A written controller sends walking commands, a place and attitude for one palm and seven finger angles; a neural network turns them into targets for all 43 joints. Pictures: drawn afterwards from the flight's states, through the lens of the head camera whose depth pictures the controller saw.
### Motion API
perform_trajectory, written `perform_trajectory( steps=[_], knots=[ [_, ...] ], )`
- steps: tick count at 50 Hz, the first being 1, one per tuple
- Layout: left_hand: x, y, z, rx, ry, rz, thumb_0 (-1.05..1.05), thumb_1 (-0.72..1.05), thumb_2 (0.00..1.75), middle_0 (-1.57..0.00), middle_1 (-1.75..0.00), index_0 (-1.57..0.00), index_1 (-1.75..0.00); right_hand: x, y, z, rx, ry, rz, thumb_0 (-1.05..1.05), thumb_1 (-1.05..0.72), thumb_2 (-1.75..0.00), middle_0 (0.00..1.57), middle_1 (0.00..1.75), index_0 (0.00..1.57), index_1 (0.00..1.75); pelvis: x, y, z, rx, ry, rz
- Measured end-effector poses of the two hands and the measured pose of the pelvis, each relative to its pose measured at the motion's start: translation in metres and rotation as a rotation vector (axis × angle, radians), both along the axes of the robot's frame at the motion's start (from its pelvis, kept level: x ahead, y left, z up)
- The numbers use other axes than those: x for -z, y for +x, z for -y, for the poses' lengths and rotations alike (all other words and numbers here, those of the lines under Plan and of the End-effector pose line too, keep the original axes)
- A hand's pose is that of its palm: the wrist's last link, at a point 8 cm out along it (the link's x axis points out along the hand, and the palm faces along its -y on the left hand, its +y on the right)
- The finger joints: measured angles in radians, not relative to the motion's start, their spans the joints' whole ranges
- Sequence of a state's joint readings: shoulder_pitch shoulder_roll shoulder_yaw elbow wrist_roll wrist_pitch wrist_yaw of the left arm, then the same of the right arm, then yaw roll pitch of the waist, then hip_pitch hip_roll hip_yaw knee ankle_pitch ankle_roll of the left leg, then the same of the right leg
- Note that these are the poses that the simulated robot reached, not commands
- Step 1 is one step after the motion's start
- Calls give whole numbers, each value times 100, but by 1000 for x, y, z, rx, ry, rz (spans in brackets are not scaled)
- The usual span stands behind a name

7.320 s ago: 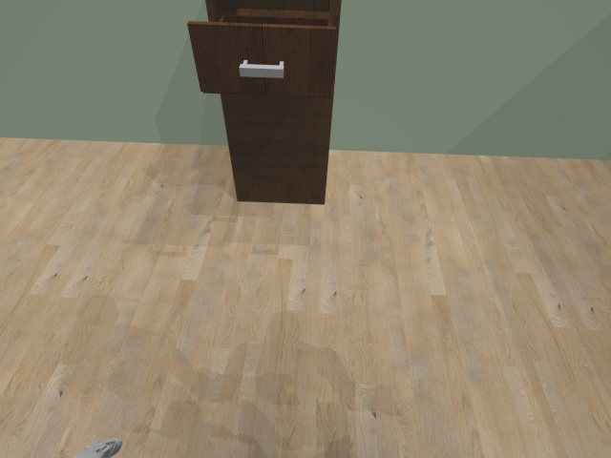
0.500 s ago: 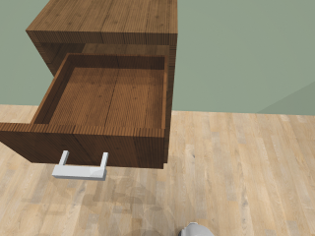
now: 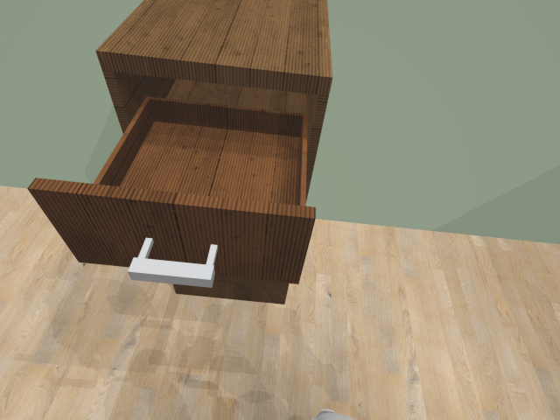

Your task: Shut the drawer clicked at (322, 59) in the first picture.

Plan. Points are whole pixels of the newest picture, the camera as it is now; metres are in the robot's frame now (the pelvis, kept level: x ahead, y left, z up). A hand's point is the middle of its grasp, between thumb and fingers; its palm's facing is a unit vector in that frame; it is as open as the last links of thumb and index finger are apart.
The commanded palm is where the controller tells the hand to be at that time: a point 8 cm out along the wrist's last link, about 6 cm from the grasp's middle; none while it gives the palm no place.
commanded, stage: come to a stop and stand still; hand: left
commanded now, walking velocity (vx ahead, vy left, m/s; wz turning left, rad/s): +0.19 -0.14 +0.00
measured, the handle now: (176, 260) +0.32 +0.17 +0.04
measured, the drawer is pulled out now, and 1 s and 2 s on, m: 0.30 0.30 0.30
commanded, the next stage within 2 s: look again from close up in 0.24 s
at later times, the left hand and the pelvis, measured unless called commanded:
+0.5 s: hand out of the picture +0.06 +0.15 -0.18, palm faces -0.07 -0.97 -0.22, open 7.2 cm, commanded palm none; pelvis +0.01 -0.02 -0.01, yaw -2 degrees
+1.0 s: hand out of the picture +0.08 +0.14 -0.13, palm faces +0.17 -0.96 -0.21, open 7.3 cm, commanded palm +0.11 +0.18 -0.05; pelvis +0.02 -0.04 +0.00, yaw -1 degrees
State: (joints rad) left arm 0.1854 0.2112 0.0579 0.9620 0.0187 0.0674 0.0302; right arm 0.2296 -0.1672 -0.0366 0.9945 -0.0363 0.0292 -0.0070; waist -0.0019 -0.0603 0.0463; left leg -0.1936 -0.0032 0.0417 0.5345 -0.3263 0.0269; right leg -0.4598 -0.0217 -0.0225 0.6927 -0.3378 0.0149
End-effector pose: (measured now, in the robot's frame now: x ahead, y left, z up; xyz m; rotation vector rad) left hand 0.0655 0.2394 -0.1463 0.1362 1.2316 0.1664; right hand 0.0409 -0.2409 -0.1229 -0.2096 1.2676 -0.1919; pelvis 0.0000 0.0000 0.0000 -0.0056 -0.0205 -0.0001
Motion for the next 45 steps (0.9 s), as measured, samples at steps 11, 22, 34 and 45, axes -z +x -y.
perform_trajectory(
  steps=[11,22,34,45],
  knots=[
    [-14,-57,-14,14,1,-188,0,91,90,-19,-30,-20,-29,-4,-70,-42,69,70,-161,1,-90,-90,20,30,21,30,-16,6,-8,16,-11,-61],
    [0,-17,35,104,25,-113,0,93,90,-19,-30,-20,-29,27,-103,-14,129,127,-272,1,-90,-90,20,30,21,30,6,4,20,37,-16,-58],
    [-10,8,47,57,30,-8,0,94,90,-20,-30,-20,-29,28,-24,10,42,93,-76,2,-92,-90,19,30,20,30,2,21,33,15,5,-10],
    [-13,-29,54,24,30,-113,0,92,90,-20,-30,-20,-29,23,-6,27,9,90,-68,1,-92,-90,19,30,20,30,-3,23,43,14,18,-9]
  ],
)
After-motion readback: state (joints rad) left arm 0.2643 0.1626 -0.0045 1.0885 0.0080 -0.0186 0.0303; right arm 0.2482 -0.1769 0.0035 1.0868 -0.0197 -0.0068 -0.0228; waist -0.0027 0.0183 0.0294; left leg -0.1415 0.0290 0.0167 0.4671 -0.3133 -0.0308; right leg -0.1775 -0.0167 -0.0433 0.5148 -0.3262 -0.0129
